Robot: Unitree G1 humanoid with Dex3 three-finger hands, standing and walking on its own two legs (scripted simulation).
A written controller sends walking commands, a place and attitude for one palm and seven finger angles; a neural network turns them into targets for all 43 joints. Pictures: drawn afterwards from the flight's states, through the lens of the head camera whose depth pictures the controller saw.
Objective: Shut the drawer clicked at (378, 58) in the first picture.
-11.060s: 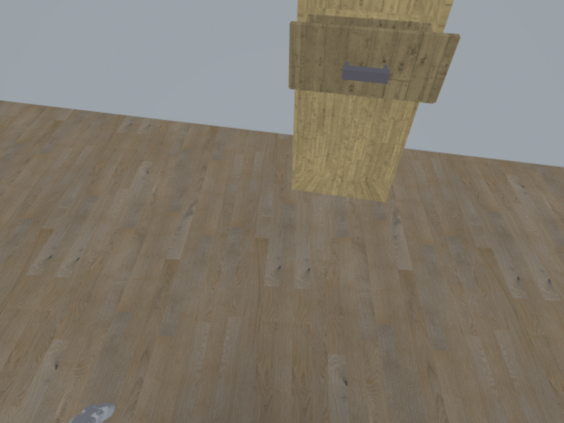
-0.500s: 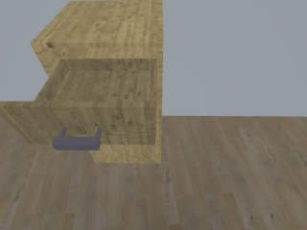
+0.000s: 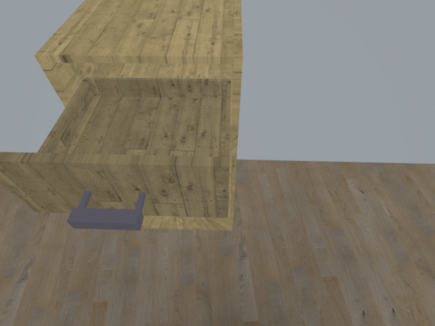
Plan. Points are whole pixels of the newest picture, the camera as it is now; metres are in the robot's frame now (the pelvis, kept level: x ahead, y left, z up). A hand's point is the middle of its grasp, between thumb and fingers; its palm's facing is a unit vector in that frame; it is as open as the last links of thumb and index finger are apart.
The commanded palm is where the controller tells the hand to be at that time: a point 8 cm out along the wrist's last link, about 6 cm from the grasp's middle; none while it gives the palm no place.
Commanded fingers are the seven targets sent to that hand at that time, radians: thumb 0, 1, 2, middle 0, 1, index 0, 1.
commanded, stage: come to a stop and stand still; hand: left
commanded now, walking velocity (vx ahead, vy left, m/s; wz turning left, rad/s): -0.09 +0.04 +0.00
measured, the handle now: (110, 207) +0.31 +0.21 +0.05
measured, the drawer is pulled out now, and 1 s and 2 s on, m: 0.29 0.29 0.29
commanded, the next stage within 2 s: look again from close up in 0.62 s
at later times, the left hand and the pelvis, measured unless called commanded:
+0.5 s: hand out of the picture +0.00 +0.21 -0.16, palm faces -0.03 -0.97 -0.24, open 7.4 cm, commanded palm none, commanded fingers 0.00 0.90 0.90 -0.20 -0.30 -0.20 -0.30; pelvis -0.04 +0.02 +0.01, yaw -3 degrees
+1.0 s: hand out of the picture -0.02 +0.17 -0.16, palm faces -0.04 -0.98 -0.20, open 7.3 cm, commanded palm none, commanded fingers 0.00 0.90 0.90 -0.20 -0.30 -0.20 -0.30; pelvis -0.02 +0.01 +0.01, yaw -3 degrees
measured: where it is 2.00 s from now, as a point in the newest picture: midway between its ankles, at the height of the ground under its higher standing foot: outside the picture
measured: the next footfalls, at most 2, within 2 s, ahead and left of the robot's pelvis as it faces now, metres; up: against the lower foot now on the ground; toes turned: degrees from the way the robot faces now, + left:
none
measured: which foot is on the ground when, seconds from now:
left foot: down 0.00-1.00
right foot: down 0.00-1.00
